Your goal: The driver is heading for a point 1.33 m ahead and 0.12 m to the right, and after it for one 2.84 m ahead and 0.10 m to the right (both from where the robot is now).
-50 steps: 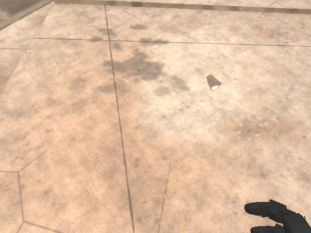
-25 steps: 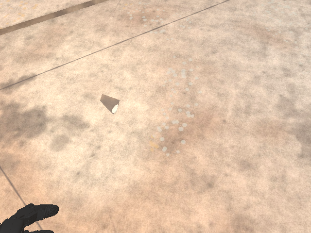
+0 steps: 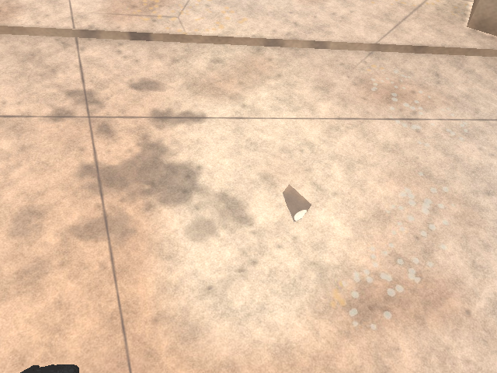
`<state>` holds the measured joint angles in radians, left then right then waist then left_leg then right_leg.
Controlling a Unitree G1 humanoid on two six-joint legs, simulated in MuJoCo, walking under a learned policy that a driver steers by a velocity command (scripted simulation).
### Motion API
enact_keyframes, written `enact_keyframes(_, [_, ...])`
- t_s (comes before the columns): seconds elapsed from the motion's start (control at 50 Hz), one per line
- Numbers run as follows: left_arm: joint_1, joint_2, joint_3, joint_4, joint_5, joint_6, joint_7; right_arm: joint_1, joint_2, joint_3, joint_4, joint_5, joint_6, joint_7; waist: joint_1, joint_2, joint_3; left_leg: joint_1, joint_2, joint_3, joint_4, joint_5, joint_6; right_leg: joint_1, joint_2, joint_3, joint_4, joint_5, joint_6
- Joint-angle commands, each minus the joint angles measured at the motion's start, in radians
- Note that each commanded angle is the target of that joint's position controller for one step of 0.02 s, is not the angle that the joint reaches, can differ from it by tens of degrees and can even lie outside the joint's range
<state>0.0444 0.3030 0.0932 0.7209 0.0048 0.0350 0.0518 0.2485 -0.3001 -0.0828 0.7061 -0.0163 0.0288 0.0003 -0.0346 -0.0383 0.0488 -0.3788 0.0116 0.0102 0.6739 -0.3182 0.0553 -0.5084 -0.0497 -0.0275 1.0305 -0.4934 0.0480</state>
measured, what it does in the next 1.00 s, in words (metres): walks ahead, turning right: right foot, then left foot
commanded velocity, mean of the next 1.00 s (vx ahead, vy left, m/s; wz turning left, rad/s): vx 0.21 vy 0.00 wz -0.23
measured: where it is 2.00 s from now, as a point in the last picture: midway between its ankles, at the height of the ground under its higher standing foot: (335, 219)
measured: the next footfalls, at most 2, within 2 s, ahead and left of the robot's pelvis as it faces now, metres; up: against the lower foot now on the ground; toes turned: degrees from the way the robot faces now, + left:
right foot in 0.38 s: +0.11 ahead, -0.14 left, +0.00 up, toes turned +12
left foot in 0.68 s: +0.06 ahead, +0.10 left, +0.00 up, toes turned -9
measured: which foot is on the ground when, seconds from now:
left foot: down 0.00-0.44, up 0.46-0.66, down 0.68-1.00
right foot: up 0.00-0.36, down 0.38-0.68, up 0.70-1.00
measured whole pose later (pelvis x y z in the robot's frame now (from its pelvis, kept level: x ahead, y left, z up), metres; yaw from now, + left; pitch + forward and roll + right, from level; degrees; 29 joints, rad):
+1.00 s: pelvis +0.11 -0.02 +0.01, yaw -19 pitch +2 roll +0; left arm 0.17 0.33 0.09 0.68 0.04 0.06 -0.10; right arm 0.46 -0.28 -0.06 0.76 -0.04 -0.08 0.00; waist -0.07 -0.05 -0.05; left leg 0.05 0.01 0.17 0.27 -0.35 0.01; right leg -0.81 -0.04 0.06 1.22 -0.07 0.01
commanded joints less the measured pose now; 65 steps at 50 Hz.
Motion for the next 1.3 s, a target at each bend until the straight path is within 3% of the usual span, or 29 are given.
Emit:
enact_keyframes(0.02, [-0.061,0.105,0.035,-0.085,0.009,-0.025,0.02,-0.068,-0.199,-0.054,-0.096,0.035,-0.03,-0.021,0.038,0.174,-0.085,0.215,0.231,-0.42,-0.352,0.276,0.153,-0.249,0.025,0.132,0.132,0.081,-0.01])
enact_keyframes(0.06, [-0.038,0.087,0.034,-0.076,0.01,-0.036,0.009,-0.075,-0.161,-0.041,-0.12,0.034,-0.017,-0.04,0.047,0.165,-0.147,0.221,0.187,-0.382,-0.324,0.358,0.137,-0.187,0.056,0.132,0.134,0.156,0.002])
enact_keyframes(0.18, [-0.039,0.052,0.016,-0.066,-0.006,-0.052,-0.01,-0.05,-0.185,-0.055,-0.153,0.035,0.0,-0.06,0.027,0.167,-0.173,0.295,0.146,-0.436,-0.294,0.314,0.133,-0.156,0.105,0.161,-0.141,0.212,0.035])
enact_keyframes(0.34, [0.054,0.036,-0.016,-0.023,-0.012,-0.049,-0.051,-0.112,-0.055,0.026,-0.121,-0.018,-0.006,-0.016,0.014,0.178,-0.147,0.123,0.16,-0.338,-0.263,0.362,0.146,0.218,0.009,0.064,-0.391,0.218,0.004])
enact_keyframes(0.4, [0.033,0.145,0.002,-0.06,-0.004,-0.056,-0.055,-0.077,-0.137,0.0,-0.098,-0.009,-0.018,-0.021,-0.001,0.103,-0.075,0.146,0.075,-0.284,-0.2,0.194,0.068,0.228,-0.008,0.134,-0.555,0.551,-0.058])
enact_keyframes(0.44, [0.054,0.223,0.03,-0.059,-0.024,-0.056,-0.053,-0.073,-0.123,-0.007,-0.116,-0.023,-0.025,-0.035,-0.032,-0.113,-0.083,0.135,-0.08,-0.09,-0.047,0.064,-0.023,0.187,-0.109,0.332,-0.608,0.639,-0.178])
enact_keyframes(0.48, [0.107,0.186,0.026,-0.056,-0.017,-0.053,-0.043,-0.164,-0.093,-0.01,-0.144,-0.002,-0.025,-0.046,0.02,-0.205,-0.075,0.017,-0.126,-0.058,0.065,-0.071,-0.059,0.254,-0.189,0.535,-0.675,0.619,-0.274])
enact_keyframes(0.52, [0.176,0.191,0.035,-0.055,-0.012,-0.061,-0.034,-0.203,-0.069,-0.013,-0.167,0.009,-0.024,-0.038,0.069,-0.195,-0.112,-0.126,-0.131,-0.12,0.258,-0.317,-0.072,0.389,-0.228,0.623,-0.682,0.699,-0.321])
enact_keyframes(0.6, [0.105,0.182,0.054,-0.083,-0.05,-0.018,-0.006,-0.183,-0.02,-0.008,-0.151,0.029,-0.04,-0.021,0.042,-0.109,-0.167,-0.092,-0.103,-0.125,0.064,-0.167,-0.108,0.427,-0.113,0.521,-0.636,0.639,-0.217])
enact_keyframes(0.64, [0.097,0.169,0.053,-0.101,-0.057,0.011,-0.001,-0.12,-0.016,-0.012,-0.129,0.047,-0.05,0.001,0.021,-0.126,-0.21,0.116,-0.122,-0.082,-0.122,-0.084,-0.09,0.281,-0.051,0.515,-0.693,0.121,-0.2])
enact_keyframes(0.68, [0.029,0.139,0.037,-0.139,-0.056,0.008,-0.005,0.061,-0.07,-0.043,-0.063,0.057,-0.053,0.002,-0.083,-0.123,-0.16,0.485,-0.057,-0.08,-0.337,0.035,-0.042,-0.08,0.032,0.467,-0.653,-0.159,-0.125])
enact_keyframes(0.7, [0.095,0.036,0.012,-0.129,-0.042,0.001,-0.015,0.118,-0.135,-0.058,-0.061,0.054,-0.055,-0.011,-0.067,0.086,-0.182,0.614,0.179,-0.326,-0.384,-0.18,0.003,-0.239,0.132,0.296,-0.314,-0.151,-0.067])
enact_keyframes(0.72, [0.051,0.03,0.009,-0.195,-0.055,-0.029,-0.019,0.071,-0.217,-0.065,-0.08,-0.016,-0.072,0.001,-0.037,0.266,-0.091,0.48,0.395,-0.722,-0.507,-0.44,0.095,-0.449,0.123,0.302,-0.131,-0.019,-0.067])
enact_keyframes(0.74, [0.056,0.096,0.018,-0.192,-0.053,-0.046,-0.026,-0.025,-0.189,-0.058,-0.113,-0.024,-0.097,-0.005,0.012,0.227,-0.03,0.421,0.407,-0.718,-0.529,-0.504,0.117,-0.475,0.033,0.292,-0.012,0.081,-0.07])
enact_keyframes(0.78, [0.111,0.138,0.032,-0.139,-0.035,-0.049,-0.035,-0.064,-0.11,-0.032,-0.121,0.013,-0.116,-0.024,0.027,0.153,-0.015,0.419,0.304,-0.475,-0.52,-0.337,0.049,-0.474,0.004,0.227,0.093,0.224,-0.042])
enact_keyframes(0.82, [0.122,0.106,0.022,-0.13,-0.031,-0.057,-0.051,-0.01,-0.104,-0.023,-0.095,0.01,-0.129,-0.031,0.009,0.139,-0.007,0.383,0.241,-0.3,-0.522,-0.176,0.017,-0.456,-0.017,0.173,0.211,0.327,-0.031])
enact_keyframes(0.84, [0.079,0.097,0.015,-0.13,0.08,-0.019,-0.104,0.059,-0.128,-0.015,-0.057,-0.031,-0.11,-0.014,0.002,0.038,0.029,0.259,0.226,-0.226,-0.56,-0.2,0.008,-0.393,0.02,0.117,0.245,0.338,-0.028])
enact_keyframes(0.88, [0.072,0.08,0.01,-0.135,0.042,0.007,-0.141,0.081,-0.13,-0.017,-0.049,-0.027,-0.108,0.001,0.0,0.118,0.056,0.237,0.204,-0.127,-0.564,-0.159,-0.017,-0.398,0.014,0.108,0.263,0.398,-0.026])
enact_keyframes(0.92, [0.047,0.094,0.013,-0.134,0.028,0.011,-0.149,0.126,-0.119,-0.011,-0.031,-0.023,-0.115,0.002,-0.015,0.145,0.064,0.276,0.214,-0.075,-0.569,-0.136,-0.024,-0.427,0.008,0.103,0.252,0.437,-0.024])
enact_keyframes(1.04, [-0.128,0.054,-0.015,-0.163,0.043,-0.012,-0.166,0.302,-0.076,0.01,0.069,-0.03,-0.132,-0.011,-0.084,0.124,0.151,0.459,0.263,0.023,-0.614,-0.037,0.02,-0.502,0.016,0.07,0.002,0.392,-0.086])
enact_keyframes(1.1, [-0.206,0.036,-0.038,-0.199,0.044,-0.033,-0.168,0.34,-0.091,0.017,0.133,-0.023,-0.125,-0.018,-0.076,0.14,0.177,0.516,0.299,0.061,-0.642,0.274,0.073,-0.399,0.038,-0.026,-0.216,0.288,-0.141])
enact_keyframes(1.14, [-0.164,0.023,-0.05,-0.19,0.05,-0.041,-0.152,0.326,-0.117,0.023,0.184,-0.011,-0.113,-0.019,-0.017,0.163,0.131,0.512,0.276,0.12,-0.544,0.854,0.089,-0.15,0.083,-0.151,-0.355,0.18,-0.198])
enact_keyframes(1.18, [0.152,0.072,-0.024,-0.11,0.045,-0.056,-0.115,0.316,-0.183,0.018,0.223,-0.002,-0.106,-0.019,0.153,0.211,-0.068,0.403,0.298,0.11,-0.153,1.372,0.093,0.32,0.169,-0.136,-0.368,0.14,-0.234])
enact_keyframes(1.2, [0.411,0.136,0.005,-0.037,0.055,-0.072,-0.094,0.225,-0.19,0.018,0.197,0.013,-0.112,-0.015,0.309,0.198,-0.194,0.138,0.243,0.113,0.17,1.11,0.073,0.705,0.062,0.029,-0.459,0.199,-0.25])
enact_keyframes(1.22, [0.476,0.275,0.038,-0.013,0.075,-0.084,-0.07,0.263,-0.003,0.058,0.115,0.037,-0.123,0.019,0.227,-0.103,-0.403,-0.268,0.055,0.066,0.574,0.028,0.05,1.077,-0.315,0.523,-0.562,-0.26,-0.269])
enact_keyframes(1.24, [0.491,0.264,0.032,-0.027,0.065,-0.092,-0.062,0.192,-0.085,0.03,0.103,0.046,-0.135,0.012,0.251,-0.024,-0.471,-0.303,-0.001,-0.131,0.737,-0.105,0.082,0.965,-0.413,0.79,-0.733,-0.298,-0.223])
enact_keyframes(1.26, [0.414,0.218,0.018,0.015,0.066,-0.094,-0.056,0.096,-0.099,0.015,0.078,0.049,-0.128,0.007,0.197,0.022,-0.255,-0.361,0.046,-0.14,0.743,0.026,0.087,0.788,-0.353,0.6,-0.742,-0.147,-0.177])
enact_keyframes(1.28, [0.352,0.149,0.001,0.026,0.062,-0.101,-0.059,0.111,-0.055,0.027,0.086,0.042,-0.125,0.012,0.14,0.029,-0.115,-0.348,0.091,-0.103,0.695,0.089,0.078,0.631,-0.32,0.449,-0.764,0.009,-0.172])
enact_keyframes(1.3, [0.29,0.104,-0.01,0.027,0.053,-0.108,-0.061,0.141,-0.027,0.027,0.116,0.031,-0.11,0.019,0.09,0.005,-0.055,-0.308,0.118,-0.094,0.646,0.114,0.065,0.527,-0.266,0.32,-0.8,0.085,-0.142])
